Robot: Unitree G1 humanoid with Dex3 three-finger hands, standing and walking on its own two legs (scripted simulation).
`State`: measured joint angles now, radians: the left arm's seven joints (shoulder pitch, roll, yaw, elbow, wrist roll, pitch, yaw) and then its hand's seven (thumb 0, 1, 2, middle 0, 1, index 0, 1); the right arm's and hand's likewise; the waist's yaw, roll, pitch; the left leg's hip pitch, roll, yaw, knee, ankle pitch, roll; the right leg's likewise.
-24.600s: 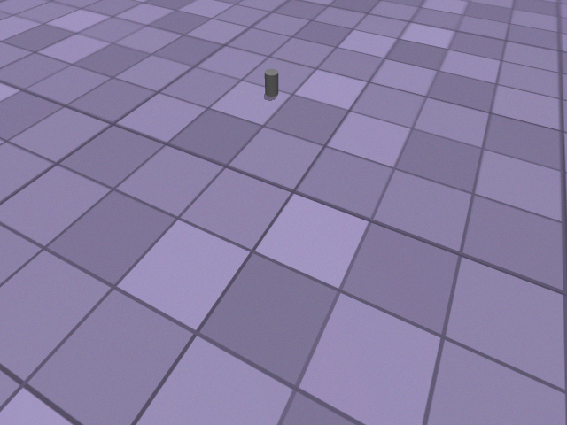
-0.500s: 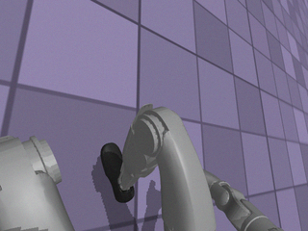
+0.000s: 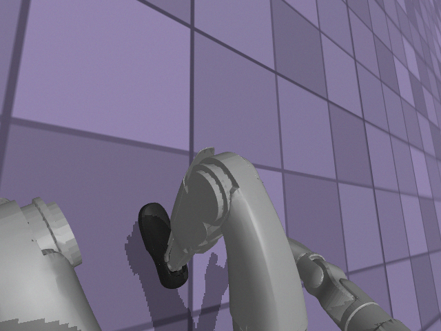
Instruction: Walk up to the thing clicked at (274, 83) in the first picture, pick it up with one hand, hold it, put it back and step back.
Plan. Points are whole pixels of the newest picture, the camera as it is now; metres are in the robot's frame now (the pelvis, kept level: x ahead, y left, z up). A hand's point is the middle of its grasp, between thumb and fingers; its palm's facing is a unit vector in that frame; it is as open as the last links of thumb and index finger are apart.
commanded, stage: close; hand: left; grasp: from the side
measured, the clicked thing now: out of the picture +0.47 +0.30 -0.22
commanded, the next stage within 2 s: settle in 0.24 s
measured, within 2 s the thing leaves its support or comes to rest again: leaves its support in 0.64 s
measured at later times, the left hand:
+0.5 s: hand out of the picture +0.45 +0.31 -0.18, palm faces +0.43 -0.90 -0.02, open 11.5 cm
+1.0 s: hand out of the picture +0.43 +0.33 -0.11, palm faces +0.38 -0.93 -0.03, open 11.8 cm
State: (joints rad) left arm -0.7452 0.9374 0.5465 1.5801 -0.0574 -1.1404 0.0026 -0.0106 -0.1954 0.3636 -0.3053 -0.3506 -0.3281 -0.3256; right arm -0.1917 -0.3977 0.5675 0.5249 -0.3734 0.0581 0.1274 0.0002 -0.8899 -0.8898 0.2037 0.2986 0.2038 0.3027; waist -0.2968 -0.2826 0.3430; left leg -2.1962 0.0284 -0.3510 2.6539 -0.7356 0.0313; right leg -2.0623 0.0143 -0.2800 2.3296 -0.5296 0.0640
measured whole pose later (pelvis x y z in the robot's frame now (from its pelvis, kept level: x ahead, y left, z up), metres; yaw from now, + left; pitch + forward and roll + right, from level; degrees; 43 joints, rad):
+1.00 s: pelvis +0.01 +0.00 +0.01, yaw +2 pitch +18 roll -17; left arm -0.67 0.76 0.47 1.18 -0.07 -0.90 -0.07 -0.01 -0.49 0.88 -0.61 -0.89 -0.62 -0.90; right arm -0.06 -0.37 0.39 0.57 -0.27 0.07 0.13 0.00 -0.91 -0.90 0.20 0.30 0.20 0.30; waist -0.22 -0.18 0.19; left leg -2.23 0.02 -0.28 2.58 -0.72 0.04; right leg -2.10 -0.02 -0.23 2.31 -0.56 0.05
